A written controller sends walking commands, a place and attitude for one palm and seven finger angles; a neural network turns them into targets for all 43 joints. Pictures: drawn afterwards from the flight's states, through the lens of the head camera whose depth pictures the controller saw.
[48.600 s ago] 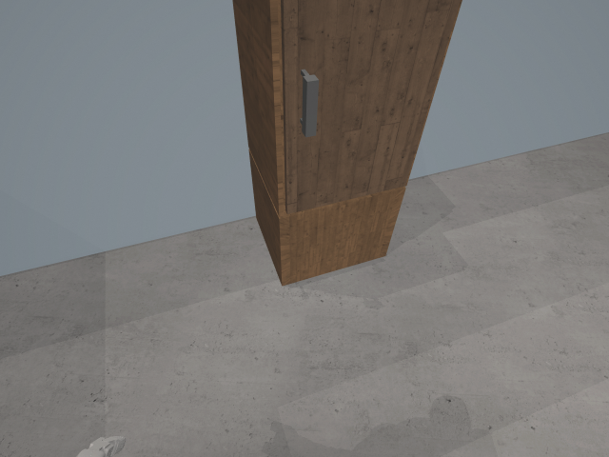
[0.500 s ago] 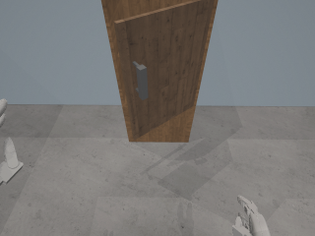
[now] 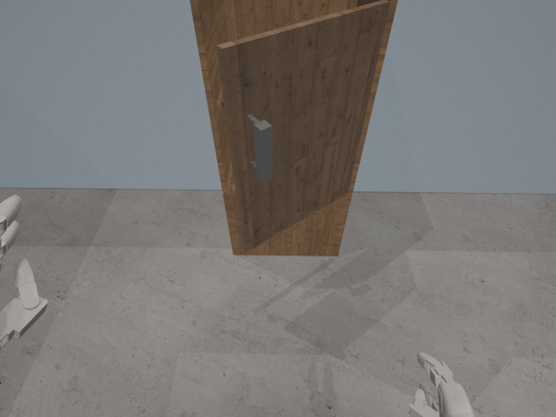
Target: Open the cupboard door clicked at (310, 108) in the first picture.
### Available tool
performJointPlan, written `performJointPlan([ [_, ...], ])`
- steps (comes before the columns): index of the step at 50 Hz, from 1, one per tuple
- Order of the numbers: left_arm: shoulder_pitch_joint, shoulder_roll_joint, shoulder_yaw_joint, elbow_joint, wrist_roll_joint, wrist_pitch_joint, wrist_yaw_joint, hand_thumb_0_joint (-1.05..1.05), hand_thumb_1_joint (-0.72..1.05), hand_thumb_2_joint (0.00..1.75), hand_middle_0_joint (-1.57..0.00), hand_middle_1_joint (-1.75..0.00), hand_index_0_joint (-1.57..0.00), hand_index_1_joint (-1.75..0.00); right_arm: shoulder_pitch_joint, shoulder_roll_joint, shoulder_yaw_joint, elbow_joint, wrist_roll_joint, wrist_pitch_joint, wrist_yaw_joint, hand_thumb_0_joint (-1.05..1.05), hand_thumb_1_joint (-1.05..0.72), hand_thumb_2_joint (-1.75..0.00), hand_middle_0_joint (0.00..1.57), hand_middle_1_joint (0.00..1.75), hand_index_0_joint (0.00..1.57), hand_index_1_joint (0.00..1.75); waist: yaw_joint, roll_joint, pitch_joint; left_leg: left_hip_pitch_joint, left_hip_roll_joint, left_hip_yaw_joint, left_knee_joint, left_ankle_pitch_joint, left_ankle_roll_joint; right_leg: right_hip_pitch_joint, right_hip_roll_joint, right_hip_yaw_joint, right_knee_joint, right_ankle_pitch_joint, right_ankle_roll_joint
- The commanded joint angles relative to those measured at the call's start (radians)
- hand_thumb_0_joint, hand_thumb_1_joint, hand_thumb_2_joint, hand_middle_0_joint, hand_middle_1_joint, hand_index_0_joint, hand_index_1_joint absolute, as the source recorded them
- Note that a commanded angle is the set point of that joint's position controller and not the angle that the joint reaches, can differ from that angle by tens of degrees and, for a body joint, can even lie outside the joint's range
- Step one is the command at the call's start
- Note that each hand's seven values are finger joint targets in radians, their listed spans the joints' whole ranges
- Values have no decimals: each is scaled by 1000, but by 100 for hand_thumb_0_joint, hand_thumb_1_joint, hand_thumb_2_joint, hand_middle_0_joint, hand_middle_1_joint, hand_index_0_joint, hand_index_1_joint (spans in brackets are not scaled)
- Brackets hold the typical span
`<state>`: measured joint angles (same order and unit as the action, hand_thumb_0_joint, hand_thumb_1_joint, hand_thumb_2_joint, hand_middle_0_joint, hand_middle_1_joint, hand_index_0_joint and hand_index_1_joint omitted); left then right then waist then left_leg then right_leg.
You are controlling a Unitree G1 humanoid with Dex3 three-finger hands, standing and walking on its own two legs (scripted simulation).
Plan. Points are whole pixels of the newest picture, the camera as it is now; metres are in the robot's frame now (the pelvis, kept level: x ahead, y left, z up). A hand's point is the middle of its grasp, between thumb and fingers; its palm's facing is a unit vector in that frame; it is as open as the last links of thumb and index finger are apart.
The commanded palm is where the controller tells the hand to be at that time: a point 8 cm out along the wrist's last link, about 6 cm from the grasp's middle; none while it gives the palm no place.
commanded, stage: let the arm hang, fingers relaxed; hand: left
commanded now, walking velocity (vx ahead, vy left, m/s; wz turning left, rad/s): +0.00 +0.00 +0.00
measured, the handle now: (258, 148) +0.63 +0.08 +0.03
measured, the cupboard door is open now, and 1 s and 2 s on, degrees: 37 37 37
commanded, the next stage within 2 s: look to check the result in 1.10 s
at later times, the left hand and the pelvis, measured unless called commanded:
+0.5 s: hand out of the picture -0.04 +0.19 -0.17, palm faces +0.04 -0.97 -0.23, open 7.2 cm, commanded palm none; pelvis -0.02 -0.01 +0.00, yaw +3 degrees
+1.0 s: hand out of the picture +0.02 +0.18 -0.17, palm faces +0.04 -0.98 -0.21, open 7.3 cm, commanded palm none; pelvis -0.01 +0.00 +0.00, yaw +2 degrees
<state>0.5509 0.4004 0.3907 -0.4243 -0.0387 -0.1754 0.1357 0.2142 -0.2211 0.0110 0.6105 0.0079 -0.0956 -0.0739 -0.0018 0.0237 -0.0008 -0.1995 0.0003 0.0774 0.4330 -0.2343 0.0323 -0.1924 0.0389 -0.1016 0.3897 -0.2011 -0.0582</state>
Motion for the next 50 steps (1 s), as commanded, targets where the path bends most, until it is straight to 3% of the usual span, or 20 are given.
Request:
performJointPlan([
  [1, -138, 4, -264, 605, 69, 131, -130, 0, 90, 90, -20, -30, -20, -30, -19, -259, -91, 125, -12, -35, 84, 0, -90, -90, 20, 30, 20, 30, -34, 15, -3, -95, 145, -193, -7, 346, 21, -103, -140, 122, 113, 110, 16],
  [2, -128, -12, -260, 593, 69, 163, -137, 0, 90, 90, -20, -30, -20, -30, -11, -240, -83, 98, -11, -1, 76, 0, -90, -90, 20, 30, 20, 30, -32, 43, -10, -112, 167, -205, -20, 332, 43, -99, -111, 104, 166, 40, 22],
  [3, -155, -39, -271, 627, 70, 167, -136, 0, 90, 90, -20, -30, -20, -30, -23, -220, -76, 104, -20, 9, 73, 0, -90, -90, 20, 30, 20, 30, -25, 47, -37, -159, 191, -252, -36, 282, 76, -93, -93, 99, 229, -51, 23],
  [5, -202, -15, -287, 720, 76, 163, -134, 0, 90, 90, -20, -30, -20, -30, -46, -216, -62, 103, -32, 23, 71, 0, -90, -90, 20, 30, 20, 30, -8, -45, -66, -156, 195, -295, -51, 287, 105, -51, -86, 138, 254, -107, 18],
  [6, -196, -12, -293, 779, 77, 161, -135, 0, 90, 90, -20, -30, -20, -30, -69, -219, -56, 112, -35, 28, 69, 0, -90, -90, 20, 30, 20, 30, 11, -99, -89, -175, 186, -281, -32, 260, 99, 9, -100, 143, 199, -52, 19],
  [7, -202, 6, -295, 842, 81, 158, -136, 0, 90, 90, -20, -30, -20, -30, -80, -219, -54, 123, -35, 33, 71, 0, -90, -90, 20, 30, 20, 30, 22, -156, -109, -175, 146, -246, -2, 225, 74, 56, -125, 166, 133, 46, 12],
  [9, -271, 45, -308, 960, 78, 156, -135, 0, 90, 90, -20, -30, -20, -30, -63, -204, -49, 168, -28, 53, 72, 0, -90, -90, 20, 30, 20, 30, -2, -237, -100, -97, 42, -157, 72, 88, 23, 10, -227, 259, 7, 91, -39],
  [10, -313, 48, -320, 1011, 71, 159, -132, 0, 90, 90, -20, -30, -20, -30, -46, -192, -44, 192, -31, 67, 74, 0, -90, -90, 20, 30, 20, 30, -18, -208, -73, -51, 21, -134, 91, 40, 12, -48, -254, 264, -32, 30, -67],
  [11, -344, 31, -334, 1058, 64, 160, -130, 0, 90, 90, -20, -30, -20, -30, -37, -175, -38, 224, -35, 75, 73, 0, -90, -90, 20, 30, 20, 30, -29, -119, -47, -14, 25, -125, 80, 50, 7, -90, -251, 261, -41, 1, -75],
  [14, -333, -10, -361, 1197, 51, 161, -124, 0, 90, 90, -20, -30, -20, -30, -41, -145, -18, 290, -36, 86, 69, 0, -90, -90, 20, 30, 20, 30, -16, 81, -6, -13, 66, -176, -38, 105, 12, -58, -173, 209, -33, -50, -31],
  [18, -274, -43, -357, 1348, 46, 160, -117, 0, 90, 90, -20, -30, -20, -30, -14, -122, -15, 359, -34, 93, 58, 0, -90, -90, 20, 30, 20, 30, 3, 182, -24, -64, 85, -190, -106, 19, 11, 70, -158, 175, -55, -30, -17],
  [19, -271, -42, -360, 1377, 44, 159, -117, 0, 90, 90, -20, -30, -20, -30, -4, -118, -14, 379, -32, 95, 57, 0, -90, -90, 20, 30, 20, 30, 4, 178, -21, -70, 83, -189, -115, -4, 9, 79, -159, 178, -65, -39, -19],
  [20, -273, -38, -358, 1396, 45, 157, -117, 0, 90, 90, -20, -30, -20, -30, 9, -121, -17, 388, -29, 97, 56, 0, -90, -90, 20, 30, 20, 30, 5, 105, -4, -67, 85, -192, -113, -2, 11, 73, -161, 172, -82, -50, -19],
  [23, -281, -51, -364, 1452, 43, 156, -118, 0, 90, 90, -20, -30, -20, -30, 56, -113, -21, 433, -29, 102, 55, 0, -90, -90, 20, 30, 20, 30, -7, 3, 31, -44, 79, -176, -115, -23, 10, 27, -170, 179, -127, -125, -21],
  [28, -277, -58, -367, 1500, 43, 157, -113, 0, 90, 90, -20, -30, -20, -30, 99, -101, -21, 477, -30, 107, 52, 0, -90, -90, 20, 30, 20, 30, -15, -65, 70, -17, 72, -159, -106, -18, 13, -28, -171, 187, -165, -198, -17],
  [31, -274, -64, -366, 1514, 44, 158, -109, 0, 90, 90, -20, -30, -20, -30, 111, -91, -20, 493, -32, 108, 52, 0, -90, -90, 20, 30, 20, 30, -16, -57, 83, -22, 72, -155, -111, -27, 15, -41, -169, 187, -168, -218, -14],
  [40, -264, -79, -367, 1532, 44, 152, -104, 0, 90, 90, -20, -30, -20, -30, 98, -77, -17, 509, -30, 95, 48, 0, -90, -90, 20, 30, 20, 30, -4, -29, 91, -28, 88, -160, -145, 37, 15, 7, -158, 162, -126, -79, -5],
  [45, -260, -88, -368, 1535, 43, 147, -102, 0, 90, 90, -20, -30, -20, -30, 87, -73, -14, 514, -28, 86, 45, 0, -90, -90, 20, 30, 20, 30, 0, -8, 62, -5, 95, -163, -148, 114, 13, 49, -161, 152, -105, 25, -1],
  [50, -268, -88, -366, 1535, 44, 147, -102, 0, 90, 90, -20, -30, -20, -30, 84, -70, -16, 516, -29, 88, 44, 0, -90, -90, 20, 30, 20, 30, -3, -16, 85, -9, 87, -159, -151, 83, 9, 41, -162, 159, -125, -13, 2],
])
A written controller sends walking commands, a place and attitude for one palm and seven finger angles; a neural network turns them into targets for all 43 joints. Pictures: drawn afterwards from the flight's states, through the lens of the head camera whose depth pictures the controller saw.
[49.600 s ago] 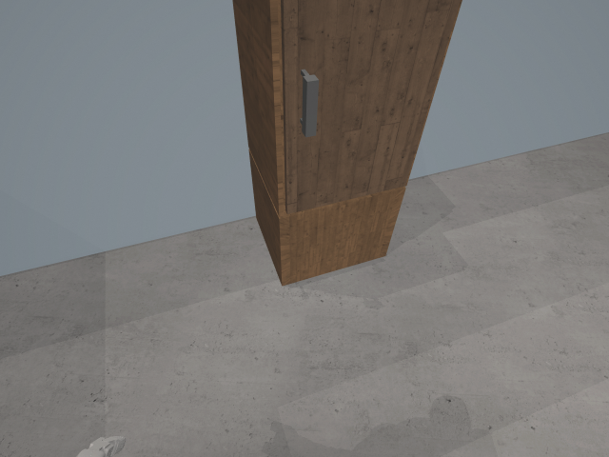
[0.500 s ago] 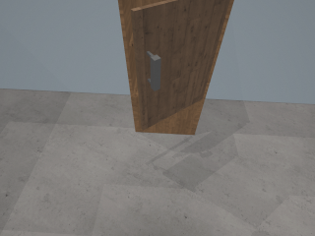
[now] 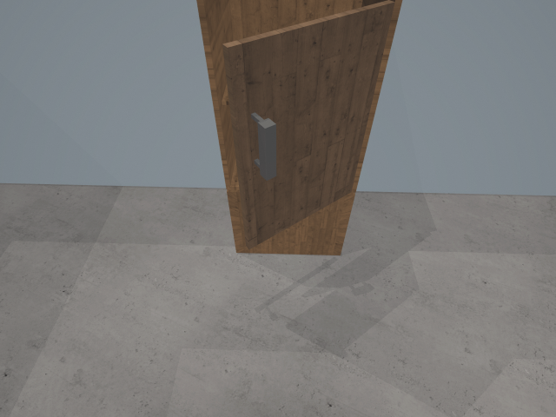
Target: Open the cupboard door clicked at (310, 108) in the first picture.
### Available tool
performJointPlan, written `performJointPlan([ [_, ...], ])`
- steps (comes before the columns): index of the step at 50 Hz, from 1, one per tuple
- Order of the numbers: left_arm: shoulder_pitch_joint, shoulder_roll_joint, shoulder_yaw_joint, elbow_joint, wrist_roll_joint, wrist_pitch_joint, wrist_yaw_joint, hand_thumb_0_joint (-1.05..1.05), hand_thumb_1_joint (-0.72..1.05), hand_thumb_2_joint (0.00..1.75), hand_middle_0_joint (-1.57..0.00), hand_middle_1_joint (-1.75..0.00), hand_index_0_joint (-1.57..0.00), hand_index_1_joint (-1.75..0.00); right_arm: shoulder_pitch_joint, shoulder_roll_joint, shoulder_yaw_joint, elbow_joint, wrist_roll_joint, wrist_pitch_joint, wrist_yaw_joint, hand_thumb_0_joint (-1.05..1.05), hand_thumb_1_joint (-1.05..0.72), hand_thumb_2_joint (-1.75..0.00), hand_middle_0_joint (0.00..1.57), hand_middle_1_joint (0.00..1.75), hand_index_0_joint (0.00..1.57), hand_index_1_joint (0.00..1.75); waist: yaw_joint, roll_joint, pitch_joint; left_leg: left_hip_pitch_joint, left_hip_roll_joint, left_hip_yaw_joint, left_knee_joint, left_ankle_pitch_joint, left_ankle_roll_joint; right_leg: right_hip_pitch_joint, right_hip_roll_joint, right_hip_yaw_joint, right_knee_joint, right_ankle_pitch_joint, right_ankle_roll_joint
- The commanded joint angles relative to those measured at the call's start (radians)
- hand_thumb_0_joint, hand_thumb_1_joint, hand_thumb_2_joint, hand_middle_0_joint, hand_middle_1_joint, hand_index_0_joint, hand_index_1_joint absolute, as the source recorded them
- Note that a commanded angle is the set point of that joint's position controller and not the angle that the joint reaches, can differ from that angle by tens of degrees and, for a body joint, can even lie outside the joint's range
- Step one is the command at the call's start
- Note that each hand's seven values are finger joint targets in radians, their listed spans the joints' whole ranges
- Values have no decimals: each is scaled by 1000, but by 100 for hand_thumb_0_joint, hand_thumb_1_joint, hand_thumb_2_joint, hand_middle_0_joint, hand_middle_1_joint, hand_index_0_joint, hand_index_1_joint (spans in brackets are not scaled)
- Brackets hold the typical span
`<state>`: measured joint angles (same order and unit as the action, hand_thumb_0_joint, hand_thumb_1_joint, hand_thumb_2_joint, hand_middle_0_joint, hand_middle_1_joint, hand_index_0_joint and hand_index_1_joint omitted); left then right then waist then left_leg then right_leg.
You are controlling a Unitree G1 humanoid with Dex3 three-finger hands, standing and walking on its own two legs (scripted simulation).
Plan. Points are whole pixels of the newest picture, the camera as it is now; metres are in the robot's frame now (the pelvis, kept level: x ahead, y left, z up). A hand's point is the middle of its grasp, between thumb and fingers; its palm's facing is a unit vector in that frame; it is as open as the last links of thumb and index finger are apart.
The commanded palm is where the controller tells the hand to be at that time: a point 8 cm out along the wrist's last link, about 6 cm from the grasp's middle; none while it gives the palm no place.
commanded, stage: let the arm hang, fingers relaxed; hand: left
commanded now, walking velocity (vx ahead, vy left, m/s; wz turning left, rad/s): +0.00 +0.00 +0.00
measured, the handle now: (262, 146) +0.64 +0.07 +0.03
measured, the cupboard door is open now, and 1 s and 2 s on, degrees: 37 37 37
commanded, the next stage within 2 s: look to check the result in 0.10 s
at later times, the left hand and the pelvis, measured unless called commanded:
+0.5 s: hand out of the picture +0.03 +0.19 -0.17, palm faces +0.01 -0.97 -0.24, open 7.4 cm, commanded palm none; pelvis +0.02 +0.00 +0.00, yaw +0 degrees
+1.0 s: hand out of the picture +0.05 +0.18 -0.17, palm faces -0.01 -0.97 -0.23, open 7.4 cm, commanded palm none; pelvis +0.03 -0.01 +0.00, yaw -2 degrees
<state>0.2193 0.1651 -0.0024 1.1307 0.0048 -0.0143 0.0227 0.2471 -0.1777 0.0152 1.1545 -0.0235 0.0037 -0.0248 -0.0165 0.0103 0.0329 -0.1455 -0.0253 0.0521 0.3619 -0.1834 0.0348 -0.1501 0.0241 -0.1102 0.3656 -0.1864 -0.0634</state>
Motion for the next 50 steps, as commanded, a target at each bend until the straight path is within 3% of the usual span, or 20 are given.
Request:
performJointPlan([
  [1, 59, 142, 27, -19, 1, -14, 11, 0, 90, 90, -20, -30, -20, -30, 50, -110, -20, -26, 1, -11, -5, 0, -90, -90, 20, 30, 20, 30, 9, 2, 53, -62, 113, -134, -85, 33, 5, -2, -149, 170, -101, -27, 7],
  [10, 58, 153, 29, -19, -1, -22, 11, 0, 90, 90, -20, -30, -20, -30, 31, -135, -24, -32, 5, -17, -9, 0, -90, -90, 20, 30, 20, 30, 10, 9, 6, -19, 124, -134, -73, 110, 7, 39, -151, 160, -89, 91, 7],
  [13, 55, 152, 25, -11, -1, -19, 10, 0, 90, 90, -20, -30, -20, -30, 26, -138, -21, -27, 4, -15, -10, 0, -90, -90, 20, 30, 20, 30, 7, -1, 29, -17, 126, -136, -80, 106, 5, 29, -152, 160, -92, 88, 7],
  [20, 55, 164, 27, -10, -1, -21, 11, 0, 90, 90, -20, -30, -20, -30, 15, -148, -22, -29, 7, -15, -10, 0, -90, -90, 20, 30, 20, 30, 8, -18, 13, 2, 127, -132, -77, 110, 7, 38, -153, 157, -100, 98, 11],
  [30, 46, 173, 26, -11, 0, -22, 11, 0, 90, 90, -20, -30, -20, -30, 1, -156, -22, -27, 6, -14, -9, 0, -90, -90, 20, 30, 20, 30, 8, -17, 16, 7, 125, -131, -79, 106, 6, 41, -154, 161, -109, 98, 17],
  [37, 33, 176, 27, -14, -1, -23, 11, 0, 90, 90, -20, -30, -20, -30, -5, -160, -22, -27, 4, -17, -10, 0, -90, -90, 20, 30, 20, 30, 7, -5, -2, 17, 129, -135, -81, 150, 3, 66, -158, 160, -93, 173, 13],
  [41, 29, 174, 27, -12, -1, -21, 11, 0, 90, 90, -20, -30, -20, -30, -8, -159, -20, -27, 5, -17, -11, 0, -90, -90, 20, 30, 20, 30, 8, -8, 22, 8, 129, -137, -87, 145, 3, 57, -157, 155, -99, 153, 13],
  [43, 32, 175, 29, -15, -1, -20, 10, 0, 90, 90, -20, -30, -20, -30, -3, -160, -22, -26, 4, -17, -12, 0, -90, -90, 20, 30, 20, 30, 8, -6, 16, 21, 132, -129, -83, 142, 2, 52, -155, 168, -101, 162, 13],
  [45, 48, 136, 29, -22, 0, -5, 13, 0, 90, 90, -20, -30, -20, -30, 30, -113, -18, -24, 3, -7, -18, 0, -90, -90, 20, 30, 20, 30, 4, -15, -1, 26, 138, -97, -45, 142, -6, 38, -155, 176, -74, 217, 19],
  [50, 41, 174, 65, -66, 9, 26, 5, 0, 90, 90, -20, -30, -20, -30, 37, -138, -48, -59, 5, 14, -32, 0, -90, -90, 20, 30, 20, 30, 4, -41, -8, -22, 146, -25, 52, 60, -17, 11, -168, 240, -7, 292, -8],
])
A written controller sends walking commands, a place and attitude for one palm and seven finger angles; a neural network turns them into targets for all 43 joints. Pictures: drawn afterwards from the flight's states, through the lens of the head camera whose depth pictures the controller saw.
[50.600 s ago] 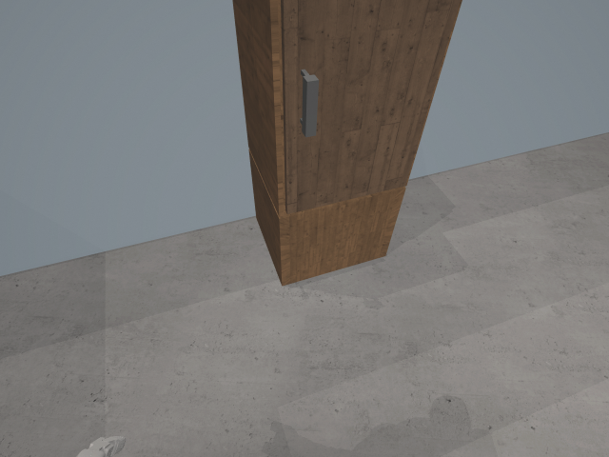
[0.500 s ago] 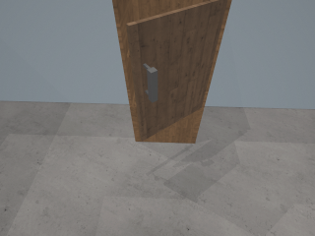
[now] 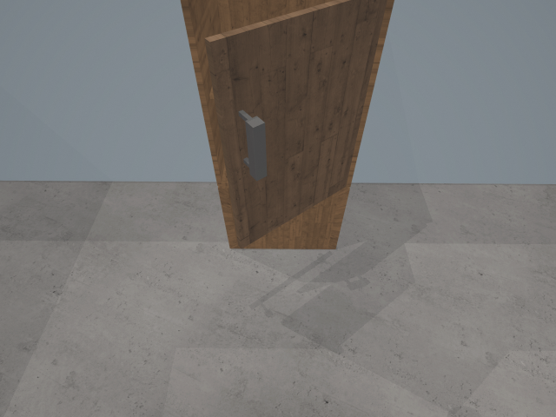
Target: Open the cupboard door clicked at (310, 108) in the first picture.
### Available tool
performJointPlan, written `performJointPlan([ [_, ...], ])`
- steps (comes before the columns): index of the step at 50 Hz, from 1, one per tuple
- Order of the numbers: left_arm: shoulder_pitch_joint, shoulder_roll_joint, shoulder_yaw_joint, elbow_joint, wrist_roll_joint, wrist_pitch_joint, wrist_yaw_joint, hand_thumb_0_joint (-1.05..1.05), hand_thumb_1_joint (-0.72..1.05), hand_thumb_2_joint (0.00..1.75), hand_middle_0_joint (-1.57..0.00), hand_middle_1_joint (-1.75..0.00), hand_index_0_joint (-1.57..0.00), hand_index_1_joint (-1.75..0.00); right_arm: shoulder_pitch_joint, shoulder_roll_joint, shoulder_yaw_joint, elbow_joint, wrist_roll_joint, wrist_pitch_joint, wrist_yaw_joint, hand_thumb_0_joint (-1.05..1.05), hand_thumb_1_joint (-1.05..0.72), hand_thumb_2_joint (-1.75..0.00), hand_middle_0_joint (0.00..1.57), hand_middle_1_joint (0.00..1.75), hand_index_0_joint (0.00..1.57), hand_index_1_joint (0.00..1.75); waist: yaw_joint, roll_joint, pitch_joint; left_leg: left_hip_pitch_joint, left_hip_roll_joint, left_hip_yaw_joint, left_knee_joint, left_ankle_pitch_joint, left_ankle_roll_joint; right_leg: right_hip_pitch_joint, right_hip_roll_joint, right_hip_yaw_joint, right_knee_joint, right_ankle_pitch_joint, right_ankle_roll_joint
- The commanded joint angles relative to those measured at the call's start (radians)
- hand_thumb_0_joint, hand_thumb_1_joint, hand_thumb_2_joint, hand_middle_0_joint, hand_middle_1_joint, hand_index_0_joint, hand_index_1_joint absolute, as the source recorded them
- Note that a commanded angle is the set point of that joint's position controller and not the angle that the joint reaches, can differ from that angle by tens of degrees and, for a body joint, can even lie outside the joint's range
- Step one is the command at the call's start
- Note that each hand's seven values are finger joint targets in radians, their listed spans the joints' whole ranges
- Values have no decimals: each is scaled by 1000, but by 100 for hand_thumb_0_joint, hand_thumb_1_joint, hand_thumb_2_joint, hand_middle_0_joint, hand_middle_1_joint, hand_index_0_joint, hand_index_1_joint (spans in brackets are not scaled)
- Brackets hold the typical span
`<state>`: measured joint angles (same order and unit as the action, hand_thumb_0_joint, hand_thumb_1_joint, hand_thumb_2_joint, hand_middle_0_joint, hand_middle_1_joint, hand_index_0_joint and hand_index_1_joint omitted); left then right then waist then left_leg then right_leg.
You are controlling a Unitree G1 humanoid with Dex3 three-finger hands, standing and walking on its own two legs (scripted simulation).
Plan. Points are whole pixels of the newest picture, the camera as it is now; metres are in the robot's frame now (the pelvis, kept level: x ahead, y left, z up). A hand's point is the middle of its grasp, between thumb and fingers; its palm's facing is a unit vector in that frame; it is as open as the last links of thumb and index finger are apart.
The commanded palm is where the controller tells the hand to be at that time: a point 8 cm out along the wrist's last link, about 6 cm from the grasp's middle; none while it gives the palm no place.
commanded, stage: walk to a spot facing it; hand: left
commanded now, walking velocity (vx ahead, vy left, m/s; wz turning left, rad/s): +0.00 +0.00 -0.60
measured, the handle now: (251, 145) +0.61 +0.09 +0.03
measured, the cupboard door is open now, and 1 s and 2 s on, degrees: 37 37 37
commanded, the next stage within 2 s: none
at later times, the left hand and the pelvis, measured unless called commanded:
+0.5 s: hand out of the picture +0.13 +0.17 -0.17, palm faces -0.22 -0.95 -0.24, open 7.4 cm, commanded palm none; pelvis -0.01 -0.01 -0.01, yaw -14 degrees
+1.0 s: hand (220, 395) +0.19 +0.12 -0.18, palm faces -0.49 -0.85 -0.19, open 7.4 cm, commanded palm none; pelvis +0.00 -0.02 -0.01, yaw -32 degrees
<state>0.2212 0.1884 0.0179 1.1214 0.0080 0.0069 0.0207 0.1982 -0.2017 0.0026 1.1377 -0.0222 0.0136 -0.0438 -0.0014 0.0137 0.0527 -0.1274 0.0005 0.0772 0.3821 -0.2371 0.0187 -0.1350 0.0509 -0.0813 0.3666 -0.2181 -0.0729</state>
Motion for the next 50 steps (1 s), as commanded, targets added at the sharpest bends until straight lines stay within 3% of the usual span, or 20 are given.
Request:
performJointPlan([
  [1, 33, 158, 50, -69, 7, 11, 4, 0, 90, 90, -20, -30, -20, -30, 85, -116, -41, -53, 3, 8, -15, 0, -90, -90, 20, 30, 20, 30, -15, -48, -25, -51, 121, -42, 49, 89, -2, -20, -201, 231, -1, 312, -11],
  [9, -21, 173, 77, -146, 12, 29, -8, 0, 90, 90, -20, -30, -20, -30, 83, -107, -62, -117, 5, 13, -14, 0, -90, -90, 20, 30, 20, 30, -28, -36, -8, -43, 124, -36, 114, -61, 0, -186, -195, 349, 1, 150, -48],
  [10, -35, 155, 75, -160, 11, 30, -10, 0, 90, 90, -20, -30, -20, -30, 91, -119, -65, -122, 2, 11, -14, 0, -90, -90, 20, 30, 20, 30, -35, 23, -2, -4, 166, -80, 63, -51, 20, -251, -144, 316, 51, 106, -22],
  [12, -67, 115, 70, -200, 10, 37, -25, 0, 90, 90, -20, -30, -20, -30, 122, -190, -81, -125, -11, -3, -20, 0, -90, -90, 20, 30, 20, 30, -42, 225, 8, 42, 402, -303, -141, 16, 137, -374, -14, 129, 390, -132, 40],
  [13, -86, 130, 77, -211, 16, 43, -28, 0, 90, 90, -20, -30, -20, -30, 130, -193, -81, -129, -12, -10, -23, 0, -90, -90, 20, 30, 20, 30, -40, 196, -5, 47, 469, -314, -161, 127, 187, -403, -33, 118, 605, -298, 54],
  [16, -78, 112, 83, -218, 17, 47, -43, 0, 90, 90, -20, -30, -20, -30, 76, -179, -75, -165, -14, -26, -27, 0, -90, -90, 20, 30, 20, 30, 3, 46, -45, 78, 415, -159, -75, 358, 173, -424, -84, 135, 693, -271, 81],
  [22, -91, 89, 69, -246, 14, 43, -54, 0, 90, 90, -20, -30, -20, -30, 71, -213, -87, -183, -19, -15, -6, 0, -90, -90, 20, 30, 20, 30, -12, 148, -36, 33, 351, 40, 35, 410, 88, -245, -74, 5, 399, -219, 85],
  [25, -5, 129, 80, -233, 16, 33, -52, 0, 90, 90, -20, -30, -20, -30, 40, -230, -98, -211, -9, -6, 6, 0, -90, -90, 20, 30, 20, 30, 34, 116, -56, -65, 310, 109, 191, 297, 17, -66, -58, -13, 179, 12, 64],
  [26, 51, 203, 96, -219, 21, 22, -44, 0, 90, 90, -20, -30, -20, -30, 17, -196, -97, -233, 1, -2, 11, 0, -90, -90, 20, 30, 20, 30, 65, -52, -73, -194, 235, 153, 388, 126, -38, 52, -168, 168, 63, 238, 12],
  [27, 107, 321, 122, -208, 25, 10, -25, 0, 90, 90, -20, -30, -20, -30, -45, -113, -78, -296, 10, 2, 18, 0, -90, -90, 20, 30, 20, 30, 98, -355, -86, -423, 79, 151, 646, -395, -85, 130, -415, 541, -11, 560, -113],
  [28, 136, 341, 123, -204, 10, 10, -14, 0, 90, 90, -20, -30, -20, -30, -72, -140, -75, -306, 13, 13, 13, 0, -90, -90, 20, 30, 20, 30, 116, -308, -89, -445, 89, -13, 781, -439, -73, 83, -445, 578, -30, 500, -189],
  [29, 75, 326, 119, -223, 12, 17, -12, 0, 90, 90, -20, -30, -20, -30, -82, -126, -77, -314, 16, 14, 19, 0, -90, -90, 20, 30, 20, 30, 80, -252, -20, -467, 114, -51, 808, -381, -64, -14, -406, 531, -46, 266, -191],
  [32, -38, 259, 108, -273, 24, 15, 1, 0, 90, 90, -20, -30, -20, -30, -84, -120, -76, -307, 13, 9, 19, 0, -90, -90, 20, 30, 20, 30, 25, -213, -78, -393, 95, -67, 718, -287, -79, -39, -305, 447, 18, 360, -140],
  [39, -74, 253, 105, -293, 17, 28, -14, 0, 90, 90, -20, -30, -20, -30, 31, -109, -71, -286, 22, -1, 10, 0, -90, -90, 20, 30, 20, 30, -40, -157, -110, -87, 11, -35, 199, -66, -73, -175, -197, 451, 82, 233, -52],
  [40, -86, 222, 96, -298, 12, 30, -16, 0, 90, 90, -20, -30, -20, -30, 69, -142, -78, -279, 20, -9, 4, 0, -90, -90, 20, 30, 20, 30, -60, -96, -126, 46, 53, -77, 53, -21, -62, -272, -147, 410, 144, 149, -1],
  [41, -73, 156, 83, -325, -1, 35, -26, 0, 90, 90, -20, -30, -20, -30, 86, -245, -96, -282, 6, -24, -3, 0, -90, -90, 20, 30, 20, 30, -65, 179, -124, 134, 287, -351, -101, -52, 15, -444, -18, 282, 322, -104, 64],
  [42, -99, 145, 76, -348, 3, 36, -34, 0, 90, 90, -20, -30, -20, -30, 101, -314, -108, -293, -6, -25, -8, 0, -90, -90, 20, 30, 20, 30, -71, 323, -106, 97, 495, -520, -143, 76, 121, -499, 6, 136, 573, -406, 109],
  [44, -89, 179, 92, -340, 15, 38, -50, 0, 90, 90, -20, -30, -20, -30, 14, -260, -87, -326, -15, -27, -8, 0, -90, -90, 20, 30, 20, 30, -18, 123, -59, -57, 447, -390, -118, 141, 173, -453, -58, 157, 778, -310, 121],
  [47, -100, 143, 80, -319, 12, 43, -63, 0, 90, 90, -20, -30, -20, -30, -24, -214, -76, -336, -15, -24, -9, 0, -90, -90, 20, 30, 20, 30, 2, 194, -33, -20, 317, -147, -2, 471, 111, -438, -78, 94, 724, -275, 136],
  [50, -114, 122, 64, -328, 11, 35, -69, 0, 90, 90, -20, -30, -20, -30, 42, -228, -85, -317, -16, -18, -7, 0, -90, -90, 20, 30, 20, 30, -29, 222, -93, 66, 283, -44, 78, 582, 73, -331, -50, -1, 487, -250, 124],
])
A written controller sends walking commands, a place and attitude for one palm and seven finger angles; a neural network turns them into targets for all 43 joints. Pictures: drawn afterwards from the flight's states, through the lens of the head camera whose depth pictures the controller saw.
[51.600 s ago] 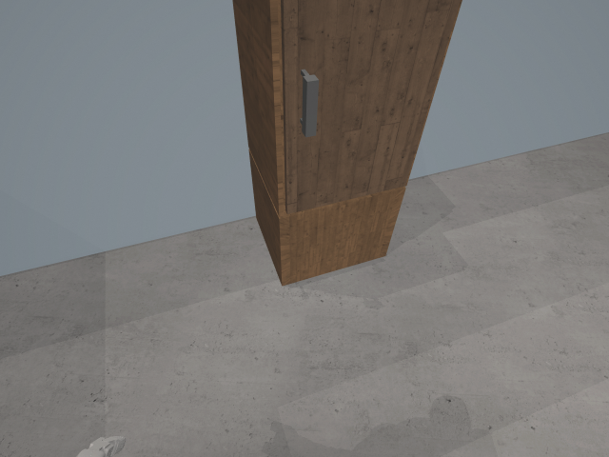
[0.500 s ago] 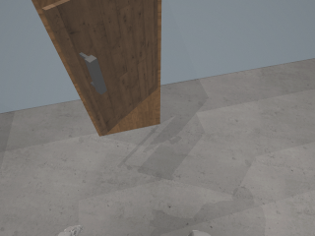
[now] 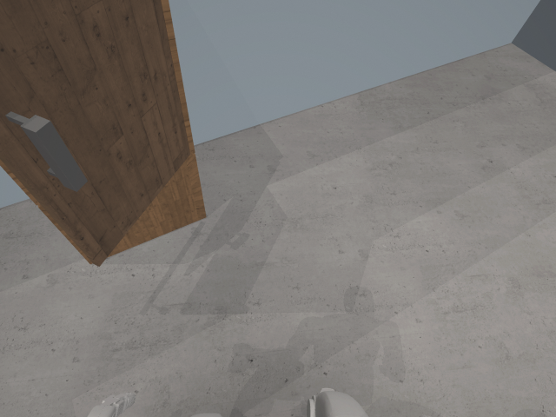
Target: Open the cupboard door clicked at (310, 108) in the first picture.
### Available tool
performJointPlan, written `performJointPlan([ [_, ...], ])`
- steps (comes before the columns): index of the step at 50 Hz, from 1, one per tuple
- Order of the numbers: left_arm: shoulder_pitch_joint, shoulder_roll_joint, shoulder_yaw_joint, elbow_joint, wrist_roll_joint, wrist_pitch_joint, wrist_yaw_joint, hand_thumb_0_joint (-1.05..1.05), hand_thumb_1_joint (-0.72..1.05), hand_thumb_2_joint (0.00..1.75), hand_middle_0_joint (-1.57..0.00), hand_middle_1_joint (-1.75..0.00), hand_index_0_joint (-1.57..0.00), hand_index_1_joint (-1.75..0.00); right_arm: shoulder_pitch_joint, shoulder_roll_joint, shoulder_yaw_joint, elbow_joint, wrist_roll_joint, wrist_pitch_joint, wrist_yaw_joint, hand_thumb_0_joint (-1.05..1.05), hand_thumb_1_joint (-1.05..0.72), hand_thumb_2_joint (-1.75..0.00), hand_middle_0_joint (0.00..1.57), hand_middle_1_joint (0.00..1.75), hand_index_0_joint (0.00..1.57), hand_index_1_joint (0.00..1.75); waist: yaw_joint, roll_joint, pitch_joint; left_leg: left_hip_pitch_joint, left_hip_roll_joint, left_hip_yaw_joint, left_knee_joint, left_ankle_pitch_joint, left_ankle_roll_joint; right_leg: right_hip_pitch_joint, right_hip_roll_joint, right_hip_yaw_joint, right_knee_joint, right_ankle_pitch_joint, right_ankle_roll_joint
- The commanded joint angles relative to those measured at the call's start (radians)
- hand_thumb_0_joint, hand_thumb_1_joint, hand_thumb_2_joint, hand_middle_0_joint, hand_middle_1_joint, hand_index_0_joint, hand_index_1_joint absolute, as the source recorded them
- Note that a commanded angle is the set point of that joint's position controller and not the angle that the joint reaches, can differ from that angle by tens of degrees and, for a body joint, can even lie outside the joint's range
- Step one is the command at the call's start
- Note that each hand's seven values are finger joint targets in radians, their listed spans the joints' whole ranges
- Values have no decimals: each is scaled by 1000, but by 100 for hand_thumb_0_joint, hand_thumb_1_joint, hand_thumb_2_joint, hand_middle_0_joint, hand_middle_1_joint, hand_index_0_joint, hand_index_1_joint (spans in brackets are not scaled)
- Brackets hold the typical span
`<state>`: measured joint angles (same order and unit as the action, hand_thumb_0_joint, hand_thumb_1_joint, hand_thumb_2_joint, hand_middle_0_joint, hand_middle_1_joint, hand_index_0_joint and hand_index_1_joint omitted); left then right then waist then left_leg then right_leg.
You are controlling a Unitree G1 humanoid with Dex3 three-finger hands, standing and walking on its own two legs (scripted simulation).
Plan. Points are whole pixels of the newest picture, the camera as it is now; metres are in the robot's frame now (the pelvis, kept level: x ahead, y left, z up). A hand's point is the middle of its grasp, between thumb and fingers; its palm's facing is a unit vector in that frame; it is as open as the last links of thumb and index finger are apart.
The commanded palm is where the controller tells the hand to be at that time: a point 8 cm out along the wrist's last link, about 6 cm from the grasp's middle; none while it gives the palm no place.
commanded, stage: walk to a spot facing it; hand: left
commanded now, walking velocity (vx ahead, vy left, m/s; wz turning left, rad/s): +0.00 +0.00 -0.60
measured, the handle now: (46, 152) +0.46 +0.41 +0.04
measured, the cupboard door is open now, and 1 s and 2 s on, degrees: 37 37 37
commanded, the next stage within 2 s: turn to face it in 1.98 s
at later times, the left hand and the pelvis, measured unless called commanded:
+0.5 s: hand (180, 378) +0.18 +0.17 -0.19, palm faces -0.32 -0.93 -0.19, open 7.4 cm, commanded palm none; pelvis +0.03 +0.01 -0.01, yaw -20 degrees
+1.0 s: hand (232, 338) +0.25 +0.09 -0.17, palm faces -0.58 -0.79 -0.20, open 7.4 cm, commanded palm none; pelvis +0.09 -0.04 +0.00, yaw -38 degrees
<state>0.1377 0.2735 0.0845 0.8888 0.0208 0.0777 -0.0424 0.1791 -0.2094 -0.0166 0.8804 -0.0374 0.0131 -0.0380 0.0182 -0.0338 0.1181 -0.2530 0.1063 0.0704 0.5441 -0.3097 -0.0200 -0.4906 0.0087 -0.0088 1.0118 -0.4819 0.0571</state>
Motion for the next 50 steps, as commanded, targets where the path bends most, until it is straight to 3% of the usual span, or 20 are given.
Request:
performJointPlan([
  [1, -39, 38, -5, -95, -5, -38, -7, 0, 90, 90, -20, -30, -20, -30, 82, -234, -71, -49, 2, -16, -10, 0, -90, -90, 20, 30, 20, 30, -56, 279, -175, 197, 186, -36, -77, 655, 109, 55, 2, -85, -201, 27, -14],
  [5, 79, 88, 6, -65, -4, -51, 0, 0, 90, 90, -20, -30, -20, -30, 59, -244, -80, -57, 16, -8, 5, 0, -90, -90, 20, 30, 20, 30, 13, 176, -197, 54, 167, 22, 106, 484, 33, 365, -3, -72, -560, 331, -60],
  [7, 217, 274, 49, -24, 4, -64, 31, 0, 90, 90, -20, -30, -20, -30, -41, -128, -53, -134, 33, -4, 10, 0, -90, -90, 20, 30, 20, 30, 92, -295, -216, -340, -45, 71, 528, -364, -57, 571, -404, 467, -636, 967, -259],
  [8, 222, 277, 49, -21, -4, -61, 41, 0, 90, 90, -20, -30, -20, -30, -28, -153, -50, -120, 35, 5, 0, 0, -90, -90, 20, 30, 20, 30, 90, -255, -220, -369, -12, -74, 629, -354, -40, 541, -412, 458, -640, 848, -321],
  [11, 56, 185, 31, -71, 1, -51, 54, 0, 90, 90, -20, -30, -20, -30, -41, -154, -59, -81, 31, 11, 10, 0, -90, -90, 20, 30, 20, 30, 13, -219, -148, -336, 6, -77, 623, -181, -56, 386, -254, 340, -640, 643, -261],
  [15, 29, 186, 27, -84, 10, -54, 54, 0, 90, 90, -20, -30, -20, -30, -15, -108, -52, -67, 33, 15, 21, 0, -90, -90, 20, 30, 20, 30, -16, -72, -164, -175, -42, -41, 398, -125, -59, 285, -214, 320, -639, 529, -244],
  [20, -15, 167, 24, -88, 2, -42, 46, 0, 90, 90, -20, -30, -20, -30, 102, -120, -52, -36, 37, -4, 9, 0, -90, -90, 20, 30, 20, 30, -71, -100, -168, 68, -82, -41, -8, 41, -42, 149, -144, 358, -563, 394, -170],
  [21, -19, 126, 15, -103, -7, -37, 43, 0, 90, 90, -20, -30, -20, -30, 147, -177, -62, -23, 31, -14, 0, 0, -90, -90, 20, 30, 20, 30, -89, 32, -183, 180, 9, -135, -160, 27, -13, 41, -68, 298, -473, 279, -118],
  [22, 13, 55, 2, -121, -20, -33, 32, 0, 90, 90, -20, -30, -20, -30, 164, -293, -82, -31, 11, -26, -4, 0, -90, -90, 20, 30, 20, 30, -83, 349, -188, 242, 295, -466, -293, 26, 88, -116, 74, 127, -221, -30, -44],
  [23, -20, 90, 6, -128, -11, -34, 27, 0, 90, 90, -20, -30, -20, -30, 170, -321, -84, -39, 8, -24, -12, 0, -90, -90, 20, 30, 20, 30, -90, 329, -177, 163, 414, -544, -308, 125, 178, -104, 39, 84, -4, -154, -27],
  [24, -19, 101, 15, -135, -9, -38, 18, 0, 90, 90, -20, -30, -20, -30, 115, -299, -77, -70, 2, -24, -14, 0, -90, -90, 20, 30, 20, 30, -57, 196, -150, 66, 399, -471, -291, 163, 213, -64, -19, 94, 93, -108, -20],
  [28, -12, 51, 8, -91, -4, -32, 1, 0, 90, 90, -20, -30, -20, -30, 77, -207, -54, -65, 3, -30, -16, 0, -90, -90, 20, 30, 20, 30, -25, 248, -140, 148, 210, -127, -158, 621, 131, -78, -32, 8, 107, 2, 4],
  [32, -58, 30, -6, -102, -6, -35, -7, 0, 90, 90, -20, -30, -20, -30, 135, -219, -66, -43, 3, -23, -10, 0, -90, -90, 20, 30, 20, 30, -56, 246, -186, 215, 204, -33, -108, 650, 115, 21, -21, -64, -139, 23, -9],
  [37, 24, 64, 3, -73, 2, -48, -14, 0, 90, 90, -20, -30, -20, -30, 117, -239, -74, -38, 6, -14, 13, 0, -90, -90, 20, 30, 20, 30, -10, 179, -168, -2, 198, 21, -6, 79, 47, 359, 11, -122, -528, 131, -57],
  [38, 130, 138, 23, -39, 9, -57, -6, 0, 90, 90, -20, -30, -20, -30, 83, -199, -66, -56, 16, -16, 21, 0, -90, -90, 20, 30, 20, 30, 52, -6, -189, -206, 132, 95, 175, -89, 2, 568, -107, 54, -642, 68, -111],
  [39, 232, 258, 51, -8, 12, -66, 12, 0, 90, 90, -20, -30, -20, -30, -27, -111, -43, -121, 26, -19, 30, 0, -90, -90, 20, 30, 20, 30, 119, -359, -140, -500, -31, 153, 475, -418, -55, 652, -376, 518, -773, 70, -241],
  [40, 284, 270, 57, -1, -6, -69, 31, 0, 90, 90, -20, -30, -20, -30, -110, -163, -46, -151, 19, -15, 30, 0, -90, -90, 20, 30, 20, 30, 156, -258, -112, -560, 2, -26, 601, -355, -38, 590, -436, 591, -808, 38, -319],
  [42, 146, 210, 39, -32, -1, -78, 38, 0, 90, 90, -20, -30, -20, -30, -92, -168, -61, -130, 23, -22, 44, 0, -90, -90, 20, 30, 20, 30, 59, -163, -52, -513, 43, -78, 624, -199, -40, 410, -349, 508, -828, -198, -297],
  [44, 60, 162, 26, -57, 2, -94, 38, 0, 90, 90, -20, -30, -20, -30, -66, -156, -64, -98, 13, -14, 53, 0, -90, -90, 20, 30, 20, 30, 3, -162, -11, -388, 35, -67, 548, -92, -56, 252, -281, 369, -833, -52, -254],
  [50, 88, 177, 33, -21, 9, -113, 22, 0, 90, 90, -20, -30, -20, -30, -5, -94, -58, -79, 20, -45, 60, 0, -90, -90, 20, 30, 20, 30, -22, -97, -88, -118, -65, 16, 142, -26, -55, 243, -194, 298, -736, 111, -236],
])
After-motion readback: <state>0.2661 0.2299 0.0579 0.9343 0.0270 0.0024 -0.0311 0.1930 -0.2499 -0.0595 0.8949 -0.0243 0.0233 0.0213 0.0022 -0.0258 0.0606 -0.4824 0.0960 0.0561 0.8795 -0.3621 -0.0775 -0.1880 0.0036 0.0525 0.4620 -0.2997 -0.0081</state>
